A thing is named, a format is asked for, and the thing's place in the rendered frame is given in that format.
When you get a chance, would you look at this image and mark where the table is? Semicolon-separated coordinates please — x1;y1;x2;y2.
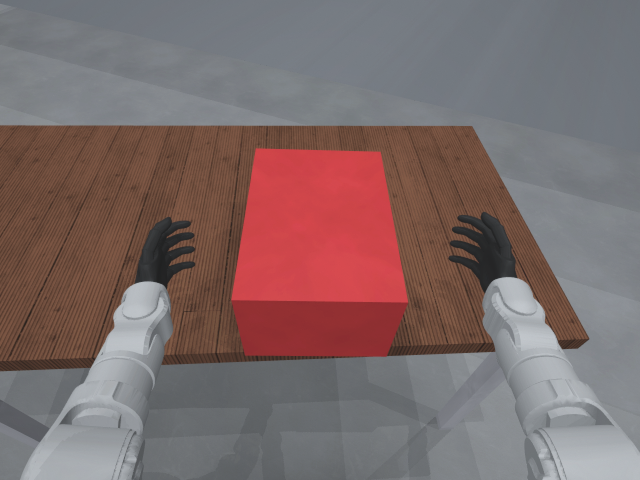
0;125;589;448

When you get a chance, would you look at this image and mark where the robot right upper arm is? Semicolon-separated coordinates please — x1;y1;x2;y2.
524;425;640;480

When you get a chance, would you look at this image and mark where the robot right forearm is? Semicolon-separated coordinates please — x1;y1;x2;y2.
482;277;640;459

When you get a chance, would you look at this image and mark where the carton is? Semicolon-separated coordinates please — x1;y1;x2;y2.
231;148;408;357

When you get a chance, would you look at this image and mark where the right robot hand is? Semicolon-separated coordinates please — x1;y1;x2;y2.
448;212;517;293

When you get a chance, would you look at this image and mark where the robot left upper arm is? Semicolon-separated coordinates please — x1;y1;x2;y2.
29;424;145;480

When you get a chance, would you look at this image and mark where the robot left forearm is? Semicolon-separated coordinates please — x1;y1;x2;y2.
20;281;173;480

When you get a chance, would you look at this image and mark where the left robot hand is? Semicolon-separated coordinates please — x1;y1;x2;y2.
135;217;195;289

